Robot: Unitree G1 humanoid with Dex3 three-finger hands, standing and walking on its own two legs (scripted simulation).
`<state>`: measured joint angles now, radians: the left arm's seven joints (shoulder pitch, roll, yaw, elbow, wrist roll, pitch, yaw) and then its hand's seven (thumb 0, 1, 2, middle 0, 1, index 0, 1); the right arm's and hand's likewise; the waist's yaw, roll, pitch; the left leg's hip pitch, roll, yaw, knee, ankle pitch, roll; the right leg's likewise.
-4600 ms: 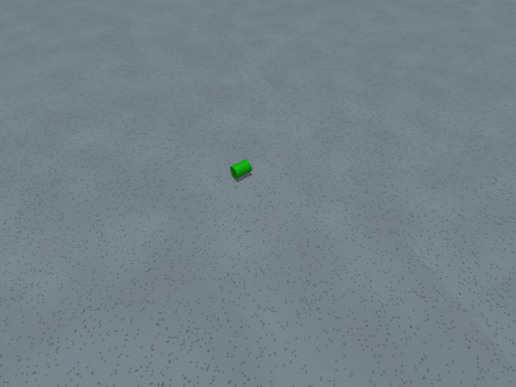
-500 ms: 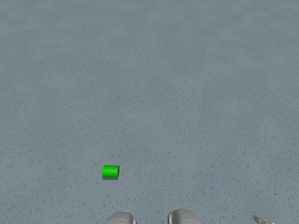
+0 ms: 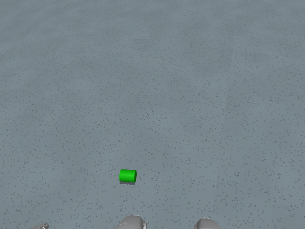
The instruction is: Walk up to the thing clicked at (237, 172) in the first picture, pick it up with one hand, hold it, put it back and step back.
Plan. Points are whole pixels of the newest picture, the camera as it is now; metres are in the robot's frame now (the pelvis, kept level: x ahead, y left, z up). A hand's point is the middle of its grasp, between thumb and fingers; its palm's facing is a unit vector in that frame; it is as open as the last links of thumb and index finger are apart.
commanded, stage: walk up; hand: left
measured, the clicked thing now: (128, 175) +0.46 +0.26 -0.71
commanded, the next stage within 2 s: stand in 1.38 s
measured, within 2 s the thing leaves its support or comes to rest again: neither
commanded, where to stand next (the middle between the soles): +0.07 +0.03 m, yaw -3 degrees
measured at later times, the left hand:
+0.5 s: hand out of the picture +0.11 +0.30 -0.14, palm faces -0.03 -0.93 -0.36, open 7.4 cm
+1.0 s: hand out of the picture +0.11 +0.28 -0.12, palm faces -0.05 -0.93 -0.36, open 7.4 cm
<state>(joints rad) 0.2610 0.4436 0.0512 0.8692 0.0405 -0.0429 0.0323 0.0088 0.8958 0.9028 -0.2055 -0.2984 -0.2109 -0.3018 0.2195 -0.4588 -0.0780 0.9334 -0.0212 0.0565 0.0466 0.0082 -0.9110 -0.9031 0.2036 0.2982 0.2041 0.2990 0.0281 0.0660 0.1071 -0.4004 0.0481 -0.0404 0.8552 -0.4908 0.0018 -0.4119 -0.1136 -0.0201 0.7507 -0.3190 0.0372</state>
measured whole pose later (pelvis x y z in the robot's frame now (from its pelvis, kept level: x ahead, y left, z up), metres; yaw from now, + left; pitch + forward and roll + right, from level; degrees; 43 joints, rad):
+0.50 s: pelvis +0.02 +0.04 +0.02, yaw -1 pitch -2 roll -1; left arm 0.12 0.39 -0.01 1.03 0.00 -0.04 0.01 0.01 0.90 0.90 -0.20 -0.30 -0.21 -0.30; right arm 0.08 -0.35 0.00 1.03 0.01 -0.01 0.01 0.01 -0.91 -0.90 0.21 0.30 0.21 0.30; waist 0.02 -0.01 0.08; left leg -0.25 0.01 0.01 0.64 -0.36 0.01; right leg -0.29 -0.06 0.00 0.60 -0.28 0.05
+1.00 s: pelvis +0.02 +0.03 +0.04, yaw -1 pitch -2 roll +0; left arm 0.08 0.35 -0.01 1.15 0.01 -0.02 -0.01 0.01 0.90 0.90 -0.20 -0.30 -0.21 -0.30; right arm 0.07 -0.37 -0.01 1.16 0.00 0.00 0.02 0.01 -0.91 -0.90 0.20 0.30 0.21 0.30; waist 0.00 0.01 0.06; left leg -0.11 0.01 0.02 0.37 -0.22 -0.01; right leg -0.18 -0.05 0.00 0.38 -0.17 0.04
